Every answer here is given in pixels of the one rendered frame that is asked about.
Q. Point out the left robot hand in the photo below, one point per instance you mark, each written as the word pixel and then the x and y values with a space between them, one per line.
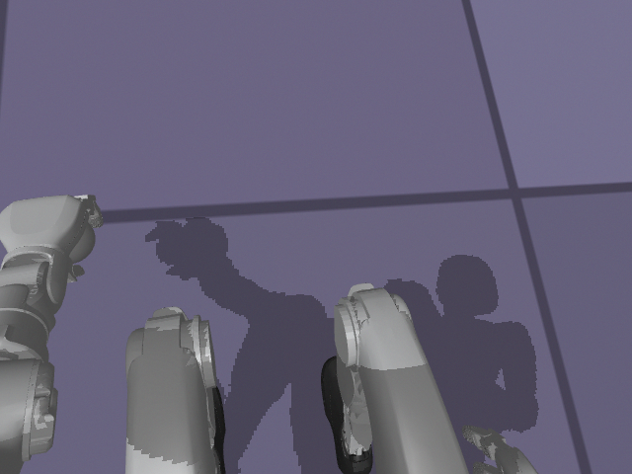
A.
pixel 56 222

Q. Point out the ball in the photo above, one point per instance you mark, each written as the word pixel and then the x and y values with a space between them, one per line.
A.
pixel 85 246

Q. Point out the right robot hand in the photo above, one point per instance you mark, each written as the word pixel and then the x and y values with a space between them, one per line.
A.
pixel 509 460

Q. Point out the right robot foot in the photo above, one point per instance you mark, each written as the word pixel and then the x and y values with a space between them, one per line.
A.
pixel 334 406

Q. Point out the left robot arm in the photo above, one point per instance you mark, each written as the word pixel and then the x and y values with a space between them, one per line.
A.
pixel 33 283

